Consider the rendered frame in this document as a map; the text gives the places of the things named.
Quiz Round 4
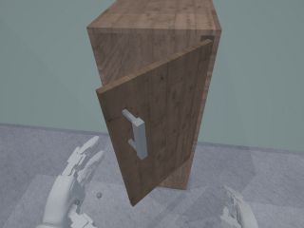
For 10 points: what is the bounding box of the cupboard door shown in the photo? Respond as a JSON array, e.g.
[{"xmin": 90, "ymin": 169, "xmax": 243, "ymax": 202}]
[{"xmin": 96, "ymin": 39, "xmax": 213, "ymax": 207}]

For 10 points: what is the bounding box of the robot left hand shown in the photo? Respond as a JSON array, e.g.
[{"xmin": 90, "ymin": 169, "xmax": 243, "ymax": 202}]
[{"xmin": 43, "ymin": 136, "xmax": 105, "ymax": 228}]

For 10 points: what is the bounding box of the handle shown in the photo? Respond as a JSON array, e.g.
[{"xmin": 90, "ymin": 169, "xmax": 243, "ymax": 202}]
[{"xmin": 122, "ymin": 109, "xmax": 148, "ymax": 160}]

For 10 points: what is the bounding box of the robot right hand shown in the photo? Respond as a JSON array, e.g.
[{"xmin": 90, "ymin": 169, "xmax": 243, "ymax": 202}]
[{"xmin": 220, "ymin": 185, "xmax": 259, "ymax": 228}]

